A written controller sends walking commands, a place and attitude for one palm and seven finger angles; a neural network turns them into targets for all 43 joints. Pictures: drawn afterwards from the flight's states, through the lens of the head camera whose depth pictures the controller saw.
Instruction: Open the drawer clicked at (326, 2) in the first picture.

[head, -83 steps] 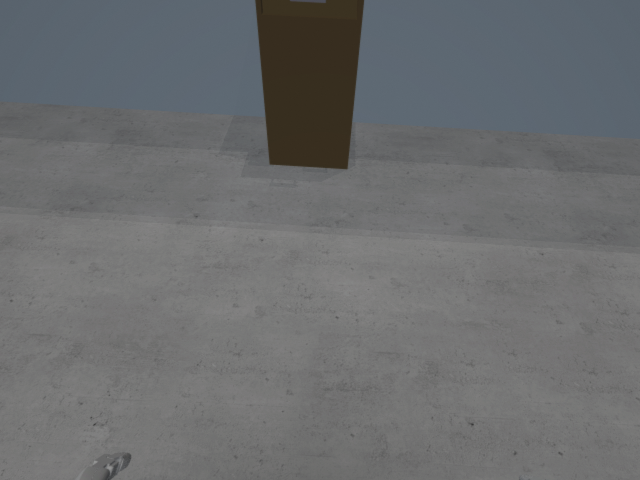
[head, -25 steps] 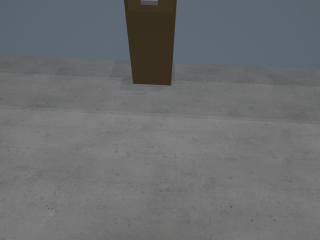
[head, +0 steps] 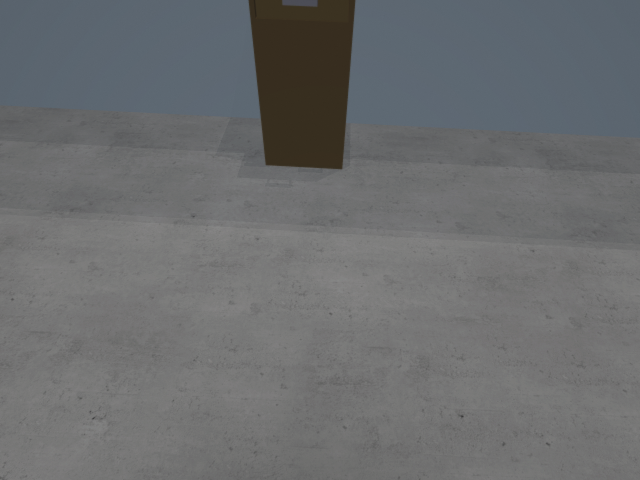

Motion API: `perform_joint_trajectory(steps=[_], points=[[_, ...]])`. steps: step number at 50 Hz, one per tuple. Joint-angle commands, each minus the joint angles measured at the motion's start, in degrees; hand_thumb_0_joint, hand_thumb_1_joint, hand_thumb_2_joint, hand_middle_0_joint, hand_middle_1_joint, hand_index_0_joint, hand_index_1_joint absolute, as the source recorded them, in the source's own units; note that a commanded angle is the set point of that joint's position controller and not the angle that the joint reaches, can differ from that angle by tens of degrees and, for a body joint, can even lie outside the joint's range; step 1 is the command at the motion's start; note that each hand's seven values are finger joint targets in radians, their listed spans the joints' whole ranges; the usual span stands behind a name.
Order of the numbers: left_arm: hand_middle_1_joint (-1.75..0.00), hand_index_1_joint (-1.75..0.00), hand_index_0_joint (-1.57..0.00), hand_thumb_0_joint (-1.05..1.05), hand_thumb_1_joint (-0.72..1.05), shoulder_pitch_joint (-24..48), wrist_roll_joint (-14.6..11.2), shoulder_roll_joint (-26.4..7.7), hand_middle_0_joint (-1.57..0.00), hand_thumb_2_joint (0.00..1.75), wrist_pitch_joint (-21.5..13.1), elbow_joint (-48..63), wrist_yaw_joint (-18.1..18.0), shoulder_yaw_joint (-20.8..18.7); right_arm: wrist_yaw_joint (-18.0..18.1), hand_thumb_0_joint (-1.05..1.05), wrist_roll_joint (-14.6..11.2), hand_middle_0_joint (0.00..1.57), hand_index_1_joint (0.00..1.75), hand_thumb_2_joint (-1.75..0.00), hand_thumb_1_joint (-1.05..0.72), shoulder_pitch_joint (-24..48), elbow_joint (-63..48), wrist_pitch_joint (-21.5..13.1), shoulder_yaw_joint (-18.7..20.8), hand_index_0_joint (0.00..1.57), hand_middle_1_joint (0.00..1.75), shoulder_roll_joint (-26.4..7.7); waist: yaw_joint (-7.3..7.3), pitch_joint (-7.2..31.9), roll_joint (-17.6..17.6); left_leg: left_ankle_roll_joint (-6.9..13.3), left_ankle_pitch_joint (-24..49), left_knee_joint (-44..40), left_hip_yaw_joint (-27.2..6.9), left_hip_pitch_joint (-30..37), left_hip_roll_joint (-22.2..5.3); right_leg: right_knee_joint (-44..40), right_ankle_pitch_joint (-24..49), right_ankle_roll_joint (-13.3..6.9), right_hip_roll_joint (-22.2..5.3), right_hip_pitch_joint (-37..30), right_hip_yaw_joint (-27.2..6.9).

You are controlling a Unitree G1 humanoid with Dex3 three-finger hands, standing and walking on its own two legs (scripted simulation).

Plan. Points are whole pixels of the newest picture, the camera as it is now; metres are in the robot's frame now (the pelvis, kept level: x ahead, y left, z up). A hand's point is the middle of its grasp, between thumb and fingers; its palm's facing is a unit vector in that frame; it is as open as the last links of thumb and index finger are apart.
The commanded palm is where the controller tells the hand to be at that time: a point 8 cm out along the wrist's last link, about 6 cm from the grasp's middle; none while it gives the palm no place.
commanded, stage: look at it before walking up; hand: left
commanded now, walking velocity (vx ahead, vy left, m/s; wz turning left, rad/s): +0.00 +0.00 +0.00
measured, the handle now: out of the picture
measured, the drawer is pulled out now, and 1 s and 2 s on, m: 0.00 0.00 0.00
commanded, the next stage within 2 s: walk to a spot facing it in 0.08 s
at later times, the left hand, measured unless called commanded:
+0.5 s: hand out of the picture +0.03 +0.21 -0.20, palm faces +0.01 -0.98 -0.18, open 7.4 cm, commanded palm none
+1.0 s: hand (258, 358) +0.35 +0.13 -0.19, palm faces -0.06 -0.98 -0.19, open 7.4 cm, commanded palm none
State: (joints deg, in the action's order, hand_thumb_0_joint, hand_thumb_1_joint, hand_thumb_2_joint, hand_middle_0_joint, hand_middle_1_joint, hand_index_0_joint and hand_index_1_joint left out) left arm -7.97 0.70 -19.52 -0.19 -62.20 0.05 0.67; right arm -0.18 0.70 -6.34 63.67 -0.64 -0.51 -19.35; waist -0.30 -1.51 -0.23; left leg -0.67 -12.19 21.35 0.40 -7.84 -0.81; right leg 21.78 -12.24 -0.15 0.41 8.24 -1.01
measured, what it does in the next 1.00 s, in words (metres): walks ahead: right foot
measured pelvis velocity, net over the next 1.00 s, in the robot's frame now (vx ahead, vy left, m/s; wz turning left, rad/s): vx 0.24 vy -0.04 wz -0.06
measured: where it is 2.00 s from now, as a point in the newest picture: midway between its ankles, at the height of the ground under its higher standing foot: (337, 356)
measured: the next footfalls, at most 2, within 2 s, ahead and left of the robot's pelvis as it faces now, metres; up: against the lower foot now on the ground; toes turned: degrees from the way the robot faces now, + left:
right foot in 0.86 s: +0.34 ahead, -0.12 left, +0.00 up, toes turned -12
left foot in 1.36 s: +0.51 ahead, +0.11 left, +0.00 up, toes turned +9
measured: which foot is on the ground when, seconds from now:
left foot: down 0.00-0.86, up 0.88-1.00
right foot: down 0.00-0.50, up 0.52-0.84, down 0.86-1.00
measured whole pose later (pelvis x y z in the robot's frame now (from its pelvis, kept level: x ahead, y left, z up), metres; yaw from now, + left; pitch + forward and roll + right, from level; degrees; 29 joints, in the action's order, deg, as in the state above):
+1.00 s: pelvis +0.24 -0.04 -0.02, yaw -3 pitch -2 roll -1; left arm -8.3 1.0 -10.0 -3.3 -58.4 -0.3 -2.6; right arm 0.6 1.1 -22.9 67.2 -1.7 2.4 -7.6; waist 2.5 -4.6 0.1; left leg 1.7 -20.6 74.5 1.6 -21.7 -5.4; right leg 34.9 -13.8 -4.9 0.3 19.2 10.2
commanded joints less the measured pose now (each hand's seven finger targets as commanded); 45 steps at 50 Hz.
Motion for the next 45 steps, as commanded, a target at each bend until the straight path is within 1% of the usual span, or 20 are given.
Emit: perform_joint_trajectory(steps=[1,9,10,14,17,20,22,23,25,26,27,29,32,36,39,41,42,43,44,45], points=[[-0.3,-0.3,-0.2,0.0,0.9,1.9,-0.06,-11.72,-0.2,0.9,-1.48,3.37,-0.72,-2.44,1.0,0.0,-0.23,0.2,0.3,-0.9,-0.9,2.19,-3.27,-1.44,2.45,0.2,0.3,-11.88,0.26,4.05,0.17,2.02,10.07,-3.33,-5.23,1.99,-6.51,-3.2,10.46,-1.61,-7.19,-0.23,-5.49],[-0.3,-0.3,-0.2,0.0,0.9,1.98,-0.04,-11.8,-0.2,0.9,-1.46,3.49,-0.74,-2.53,1.1,0.0,-0.3,0.2,0.3,-0.9,-0.9,2.39,-3.45,-1.53,2.41,0.2,0.3,-11.98,0.15,4.34,0.4,2.06,12.17,-3.47,-5.13,2.47,-6.67,-3.02,12.21,-1.47,-7.18,-1.18,-5.07],[-0.3,-0.3,-0.2,0.0,0.9,-0.39,-0.17,-7.12,-0.2,0.9,-0.98,2.35,-0.93,-1.59,0.93,0.0,-0.07,0.2,0.3,-0.9,-0.9,0.61,-2.44,-1.11,1.29,0.2,0.3,-7.3,0.08,5.65,0.07,1.47,10.13,-2.85,-4.17,3.08,-6.6,-3.04,9.97,-0.86,-7.33,-1.8,-4.54],[-0.3,-0.3,-0.2,0.0,0.9,-4.95,0.54,-5.41,-0.2,0.9,0.45,1.35,-0.15,-1.63,0.28,0.0,0.67,0.2,0.3,-0.9,-0.9,-3.36,-1.67,0.2,1.11,0.2,0.3,-4.19,-0.37,-1.73,-2.56,1.44,-14.6,-0.42,-2.51,-4.45,-3.98,-4.96,-17.85,-1.99,-6.39,3.5,-7.99],[-0.3,-0.3,-0.2,0.0,0.9,-7.66,0.71,-6.06,-0.2,0.9,0.49,1.92,0.28,-2.65,0.12,0.0,0.87,0.2,0.3,-0.9,-0.9,-4.61,-2.59,0.11,1.5,0.2,0.3,-3.57,-0.81,-6.76,-5.21,1.59,-19.32,4.59,-0.89,-10.78,-2.21,-6.38,-25.64,-4.44,-7.58,5.3,-11.99],[-0.3,-0.3,-0.2,0.0,0.9,-10.36,0.33,-5.91,-0.2,0.9,-0.41,1.98,0.09,-3.63,0.25,0.0,0.62,0.2,0.3,-0.9,-0.9,-7.41,-3.23,-1.02,1.72,0.2,0.3,-1.41,-0.12,-6.02,-7.29,1.47,-12.84,10.88,2.63,-11.05,-1.54,-6.82,-21.66,-7.45,-11.06,3.88,-15.66],[-0.3,-0.3,-0.2,0.0,0.9,-10.33,0.28,-4.9,-0.2,0.9,-0.97,2.33,-0.03,-3.99,0.38,0.0,0.36,0.2,0.3,-0.9,-0.9,-10.33,-2.8,-1.76,1.93,0.2,0.3,-0.48,1.09,-5.32,-5.38,1.83,-11.0,8.98,2.69,-7.68,-2.28,-2.67,-13.92,-7.82,-10.34,4.76,-13.18],[-0.3,-0.3,-0.2,0.0,0.9,-9.51,0.32,-3.25,-0.2,0.9,-1.09,2.55,-0.01,-3.93,0.5,0.0,0.29,0.2,0.3,-0.9,-0.9,-13.24,-1.9,-2.27,1.96,0.2,0.3,-0.26,2.46,-5.16,-2.09,2.45,-8.98,4.44,1.08,-2.57,-3.42,2.53,-9.45,-6.74,-8.06,8.14,-9.68],[-0.3,-0.3,-0.2,0.0,0.9,-4.64,0.29,2.64,-0.2,0.9,-1.71,5.14,0.3,-2.91,1.31,0.0,1.02,0.2,0.3,-0.9,-0.9,-26.52,2.45,-3.26,3.88,0.2,0.3,-5.48,7.22,-4.81,18.14,9.82,4.33,-6.64,-21.4,14.47,-18.74,30.5,-13.2,-1.72,2.13,27.97,5.52],[-0.3,-0.3,-0.2,0.0,0.9,-0.34,0.74,1.76,-0.2,0.9,-2.26,6.96,-0.16,-2.89,1.98,0.0,0.97,0.2,0.3,-0.9,-0.9,-30.98,3.98,-3.33,3.45,0.2,0.3,-3.78,8.01,-7.89,13.98,11.53,18.98,-6.73,-24.07,17.39,-21.7,38.44,-19.1,-1.68,0.21,35.47,1.96],[-0.3,-0.3,-0.2,0.0,0.9,-0.53,0.73,0.98,-0.2,0.9,-2.6,6.75,-0.21,-3.34,2.33,0.0,0.71,0.2,0.3,-0.9,-0.9,-31.33,4.11,-3.65,2.78,0.2,0.3,-1.7,7.12,-7.85,10.84,12.55,28.99,-4.45,-21.66,18.84,-22.3,42.05,-17.67,-1.73,-2.28,37.86,0.28],[-0.3,-0.3,-0.2,0.0,0.9,0.06,0.58,3.43,-0.2,0.9,-2.65,6.24,0.56,-3.58,2.69,0.0,0.8,0.2,0.3,-0.9,-0.9,-28.52,2.93,-4.27,2.59,0.2,0.3,0.54,5.38,-8.6,5.65,12.38,30.5,-4.53,-15.17,15.9,-20.39,43.9,-15.1,-1.63,-5.17,36.74,0.79],[-0.3,-0.3,-0.2,0.0,0.9,0.62,0.56,6.18,-0.2,0.9,-1.69,6.62,1.7,-3.37,2.95,0.0,0.52,0.2,0.3,-0.9,-0.9,-26.75,2.91,-4.91,2.66,0.2,0.3,2.43,3.38,-9.07,6.78,10.04,23.65,-8.4,-7.85,12.62,-16.08,39.82,-8.47,-0.89,-5.73,34.97,3.92],[-0.3,-0.3,-0.2,0.0,0.9,4.12,0.12,8.58,-0.2,0.9,-1.55,8.33,2.19,-2.76,2.99,0.0,0.53,0.2,0.3,-0.9,-0.9,-26.26,3.91,-5.07,2.33,0.2,0.3,3.62,2.39,-9.16,9.33,8.09,27.77,-10.09,0.53,6.7,-11.86,21.61,-1.43,-1.68,-3.42,23.18,9.58],[-0.3,-0.3,-0.2,0.0,0.9,-3.45,0.22,7.17,-0.2,0.9,-1.73,6.21,1.63,-3.52,2.93,0.0,-0.01,0.2,0.3,-0.9,-0.9,-24.48,4.39,-4.95,3.12,0.2,0.3,1.25,-1.84,-4.13,7.82,7.97,42.57,-2.15,3.0,5.9,-13.48,17.67,1.86,-4.07,-0.67,9.97,10.02],[-0.3,-0.3,-0.2,0.0,0.9,-15.48,0.84,4.48,-0.2,0.9,-2.33,2.33,1.04,-4.8,2.62,0.0,-0.22,0.2,0.3,-0.9,-0.9,-23.33,4.2,-4.74,3.54,0.2,0.3,0.97,-7.05,2.04,4.59,5.6,39.63,12.97,4.95,1.89,-11.07,12.32,5.55,-4.89,0.54,-5.92,10.08],[-0.3,-0.3,-0.2,0.0,0.9,-22.46,1.28,0.55,-0.2,0.9,-3.09,0.57,0.34,-5.8,1.94,0.0,-0.51,0.2,0.3,-0.9,-0.9,-24.42,3.82,-4.59,3.41,0.2,0.3,2.61,-9.77,7.08,-1.62,4.01,25.73,27.08,4.96,-6.91,-8.37,9.49,4.95,-6.91,-5.61,-17.78,3.09],[-0.3,-0.3,-0.2,0.0,0.9,-26.41,1.23,-4.78,-0.2,0.9,-3.44,-0.23,-0.47,-7.15,1.69,0.0,-1.08,0.2,0.3,-0.9,-0.9,-27.81,2.86,-4.65,2.88,0.2,0.3,6.99,-9.08,13.23,-13.62,1.9,-13.98,47.69,5.24,-19.83,-0.21,3.33,1.22,-13.03,-22.63,-25.57,-22.15],[-0.3,-0.3,-0.2,0.0,0.9,-24.42,0.05,-6.6,-0.2,0.9,-3.11,-0.03,-0.57,-7.58,1.73,0.0,-1.01,0.2,0.3,-0.9,-0.9,-24.76,1.39,-4.09,3.01,0.2,0.3,7.13,-7.85,11.52,-12.45,3.47,-19.63,59.35,-0.8,-23.84,-0.63,-5.56,-8.06,-15.49,-27.71,-19.56,-32.76],[-0.3,-0.3,-0.2,0.0,0.9,-17.29,-0.22,-4.28,-0.2,0.9,-2.86,1.57,-0.55,-7.03,1.36,0.0,-0.91,0.2,0.3,-0.9,-0.9,-22.38,1.19,-3.7,3.51,0.2,0.3,7.21,-5.39,3.75,-7.82,3.91,-13.65,61.74,-1.56,-25.38,-4.2,-10.04,-21.67,-13.97,-26.23,-9.89,-28.64]])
